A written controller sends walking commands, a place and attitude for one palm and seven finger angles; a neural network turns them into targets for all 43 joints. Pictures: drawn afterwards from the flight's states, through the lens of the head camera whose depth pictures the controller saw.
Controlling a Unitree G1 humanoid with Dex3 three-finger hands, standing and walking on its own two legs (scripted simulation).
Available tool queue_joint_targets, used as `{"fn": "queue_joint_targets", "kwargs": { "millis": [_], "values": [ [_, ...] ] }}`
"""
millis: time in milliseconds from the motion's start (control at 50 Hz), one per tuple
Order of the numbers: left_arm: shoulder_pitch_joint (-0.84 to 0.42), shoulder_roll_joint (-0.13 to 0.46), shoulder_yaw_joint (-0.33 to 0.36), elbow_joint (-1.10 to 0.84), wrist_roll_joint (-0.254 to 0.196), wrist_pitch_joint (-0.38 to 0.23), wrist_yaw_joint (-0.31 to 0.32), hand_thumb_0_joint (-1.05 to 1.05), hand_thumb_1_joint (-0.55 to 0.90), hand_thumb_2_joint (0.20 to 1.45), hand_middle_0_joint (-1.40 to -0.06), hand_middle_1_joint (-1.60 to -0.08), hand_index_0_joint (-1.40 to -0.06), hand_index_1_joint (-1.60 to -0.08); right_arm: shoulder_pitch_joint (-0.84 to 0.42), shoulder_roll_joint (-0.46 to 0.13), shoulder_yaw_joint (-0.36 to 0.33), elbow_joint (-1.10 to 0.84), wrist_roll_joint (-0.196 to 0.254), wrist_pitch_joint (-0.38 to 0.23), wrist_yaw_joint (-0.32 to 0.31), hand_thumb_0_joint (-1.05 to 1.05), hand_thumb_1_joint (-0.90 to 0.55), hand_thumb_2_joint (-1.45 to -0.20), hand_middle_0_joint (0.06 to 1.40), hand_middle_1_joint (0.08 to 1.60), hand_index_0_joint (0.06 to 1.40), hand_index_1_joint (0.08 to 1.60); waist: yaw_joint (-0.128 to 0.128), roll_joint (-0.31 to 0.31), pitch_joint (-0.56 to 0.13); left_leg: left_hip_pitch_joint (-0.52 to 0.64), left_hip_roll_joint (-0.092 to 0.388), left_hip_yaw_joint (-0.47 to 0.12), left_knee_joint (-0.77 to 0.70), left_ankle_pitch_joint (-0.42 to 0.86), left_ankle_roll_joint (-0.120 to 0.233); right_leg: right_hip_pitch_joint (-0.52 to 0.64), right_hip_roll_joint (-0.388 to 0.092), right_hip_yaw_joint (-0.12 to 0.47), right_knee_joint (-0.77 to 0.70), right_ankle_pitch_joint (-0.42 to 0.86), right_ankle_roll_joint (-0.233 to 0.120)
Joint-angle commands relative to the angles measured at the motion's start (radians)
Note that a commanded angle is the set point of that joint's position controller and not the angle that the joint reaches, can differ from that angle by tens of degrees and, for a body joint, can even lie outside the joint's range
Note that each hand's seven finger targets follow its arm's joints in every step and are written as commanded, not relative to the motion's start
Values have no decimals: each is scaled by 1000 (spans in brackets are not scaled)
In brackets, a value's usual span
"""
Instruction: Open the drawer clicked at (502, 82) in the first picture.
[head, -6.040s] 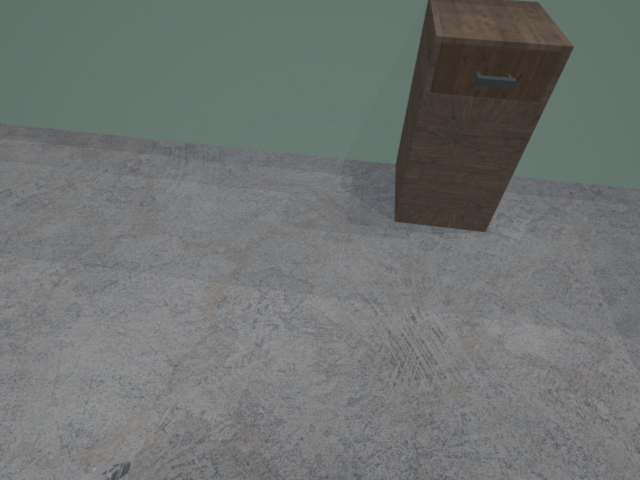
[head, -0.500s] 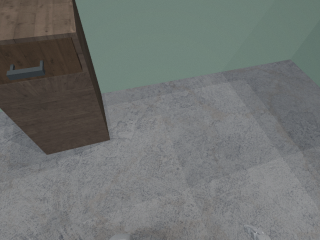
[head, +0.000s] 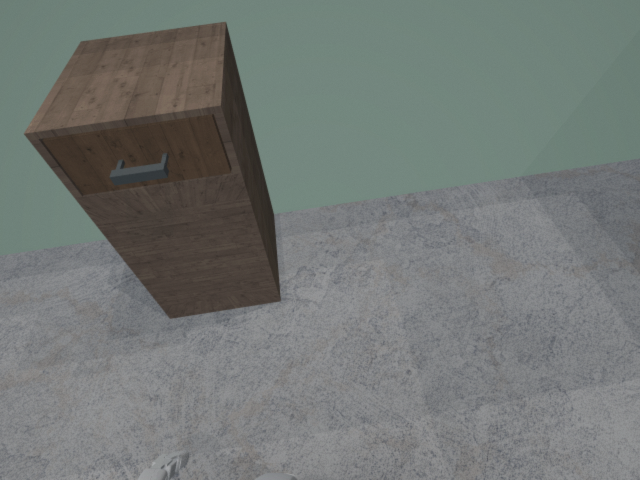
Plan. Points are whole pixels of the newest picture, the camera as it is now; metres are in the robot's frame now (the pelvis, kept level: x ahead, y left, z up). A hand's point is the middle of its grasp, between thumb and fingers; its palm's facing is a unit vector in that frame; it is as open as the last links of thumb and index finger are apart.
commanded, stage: turn to face it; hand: left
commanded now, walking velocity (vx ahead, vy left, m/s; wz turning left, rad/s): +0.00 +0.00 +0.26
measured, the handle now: (141, 167) +0.74 +0.43 -0.06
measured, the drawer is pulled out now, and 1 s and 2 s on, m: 0.00 0.00 0.00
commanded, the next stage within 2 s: take the last steps up to it in 0.02 s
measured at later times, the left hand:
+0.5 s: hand out of the picture -0.08 +0.26 -0.18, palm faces +0.22 -0.96 -0.19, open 7.4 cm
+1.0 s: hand (172, 390) +0.29 +0.28 -0.17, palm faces +0.08 -0.98 -0.16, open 7.4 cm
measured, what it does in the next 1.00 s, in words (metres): walks ahead: left foot, then right foot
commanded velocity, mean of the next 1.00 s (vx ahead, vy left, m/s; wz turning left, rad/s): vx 0.25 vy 0.02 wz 0.03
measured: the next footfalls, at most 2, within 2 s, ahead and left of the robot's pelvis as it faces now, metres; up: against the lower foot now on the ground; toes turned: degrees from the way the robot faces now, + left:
left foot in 0.42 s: +0.02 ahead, +0.16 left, +0.00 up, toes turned +14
right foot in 1.00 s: +0.33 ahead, +0.03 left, +0.00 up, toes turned -1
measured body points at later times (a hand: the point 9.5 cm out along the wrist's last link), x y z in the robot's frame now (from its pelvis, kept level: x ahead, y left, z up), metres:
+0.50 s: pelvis +0.02 +0.07 +0.00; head +0.01 +0.10 +0.45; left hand -0.09 +0.31 -0.17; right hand +0.15 -0.15 -0.12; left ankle -0.01 +0.16 -0.73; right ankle +0.00 -0.08 -0.70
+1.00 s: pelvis +0.19 +0.10 -0.01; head +0.21 +0.10 +0.43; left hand +0.28 +0.33 -0.16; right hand +0.04 -0.09 -0.15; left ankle -0.01 +0.16 -0.72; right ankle +0.29 +0.03 -0.73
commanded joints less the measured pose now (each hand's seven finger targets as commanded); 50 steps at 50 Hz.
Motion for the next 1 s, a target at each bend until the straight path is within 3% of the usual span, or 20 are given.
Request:
{"fn": "queue_joint_targets", "kwargs": {
  "millis": [0,100,200,260,320,360,380,400,420,440,460,520,580,720,840,880,920,940,960,980],
  "values": [
    [7,173,45,-51,2,-27,19,0,900,900,-200,-300,-200,-300,10,-69,-24,-42,-8,-15,8,0,-900,-900,200,300,200,300,12,-240,-27,-131,66,7,271,94,-23,79,-246,169,-258,413,-76],
    [100,182,49,-2,8,-29,21,0,900,900,-200,-300,-200,-300,-34,-43,-10,-25,-2,-12,6,0,-900,-900,200,300,200,300,47,-242,-28,-96,81,53,131,94,-43,131,-252,108,-254,453,-93],
    [218,199,60,71,17,-42,12,0,900,900,-200,-300,-200,-300,-117,-32,3,-38,-9,-28,21,0,-900,-900,200,300,200,300,106,-247,-31,-118,104,100,-31,72,-33,220,-303,177,-323,187,-102],
    [242,211,66,107,23,-49,8,0,900,900,-200,-300,-200,-300,-145,-22,10,-46,-6,-47,29,0,-900,-900,200,300,200,300,117,-266,-26,-89,117,121,-150,33,-13,228,-337,192,-342,63,-117],
    [211,216,66,125,24,-46,3,0,900,900,-200,-300,-200,-300,-98,-7,16,-33,-3,-59,31,0,-900,-900,200,300,200,300,86,-252,-6,72,102,161,-303,58,10,97,-320,152,-337,-39,-98],
    [162,209,64,129,15,-36,-1,0,900,900,-200,-300,-200,-300,32,-10,16,10,-4,-70,24,0,-900,-900,200,300,200,300,18,-196,-12,328,68,219,-488,171,19,-83,-249,57,-271,-194,-43],
    [149,174,54,125,10,-31,-6,0,900,900,-200,-300,-200,-300,118,-61,5,38,-4,-78,13,0,-900,-900,200,300,200,300,-25,-54,-36,482,116,145,-559,122,33,-205,-190,-2,-129,-215,-3],
    [140,101,40,103,4,-26,-15,0,900,900,-200,-300,-200,-300,211,-155,-19,62,-14,-85,3,0,-900,-900,200,300,200,300,-66,252,-52,545,344,-199,-696,-68,112,-368,-55,-113,168,-258,56],
    [75,85,26,64,13,-30,-12,0,900,900,-200,-300,-200,-300,277,-195,-22,75,-13,-84,-6,0,-900,-900,200,300,200,300,-87,268,5,494,454,-338,-798,-69,190,-457,-23,-49,354,-293,48],
    [52,101,31,63,16,-31,-14,0,900,900,-200,-300,-200,-300,237,-182,-15,68,-10,-80,-11,0,-900,-900,200,300,200,300,-68,162,48,421,474,-323,-816,-116,220,-464,-66,15,443,-253,26],
    [50,92,32,86,23,-29,-16,0,900,900,-200,-300,-200,-300,194,-130,-1,65,-11,-89,-18,0,-900,-900,200,300,200,300,-49,124,74,370,423,-279,-823,-84,201,-461,-77,38,507,-180,23],
    [133,76,33,152,18,-26,-31,0,900,900,-200,-300,-200,-300,112,-47,30,50,-3,-113,-24,0,-900,-900,200,300,200,300,22,42,125,289,316,-66,-816,231,157,-392,-91,52,559,34,37],
    [176,70,36,175,14,-19,-27,0,900,900,-200,-300,-200,-300,158,-22,32,76,5,-134,-30,0,-900,-900,200,300,200,300,44,25,75,350,277,32,-789,529,133,-380,-70,44,567,105,57],
    [28,53,35,132,9,-15,-24,0,900,900,-200,-300,-200,-300,292,8,42,157,2,-148,-49,0,-900,-900,200,300,200,300,18,27,103,476,305,50,-746,835,133,-493,-56,28,474,136,52],
    [-127,28,21,80,3,-27,-30,0,900,900,-200,-300,-200,-300,391,19,45,215,-11,-147,-58,0,-900,-900,200,300,200,300,-22,13,140,531,321,53,-695,1006,158,-440,-22,-18,243,101,7],
    [-95,24,20,81,2,-32,-26,0,900,900,-200,-300,-200,-300,377,0,43,220,-10,-143,-60,0,-900,-900,200,300,200,300,4,20,110,506,316,92,-616,1214,150,-297,25,-53,149,59,-24],
    [31,39,24,117,4,-42,-18,0,900,900,-200,-300,-200,-300,354,-22,37,219,-3,-139,-61,0,-900,-900,200,300,200,300,57,43,32,491,307,111,-480,1366,132,-120,74,-75,84,61,-49],
    [129,58,32,145,6,-49,-14,0,900,900,-200,-300,-200,-300,338,-28,32,214,1,-138,-58,0,-900,-900,200,300,200,300,100,24,-27,451,284,125,-372,1322,116,14,85,-78,15,128,-54],
    [248,90,46,182,10,-60,-11,0,900,900,-200,-300,-200,-300,312,-23,32,202,11,-139,-54,0,-900,-900,200,300,200,300,157,10,-71,302,251,140,-199,1177,92,229,46,-32,-37,242,-81],
    [365,174,66,214,14,-75,-2,0,900,900,-200,-300,-200,-300,325,18,30,182,23,-142,-44,0,-900,-900,200,300,200,300,187,-144,-173,78,136,185,113,690,58,442,-200,273,-65,469,-192]
  ]
}}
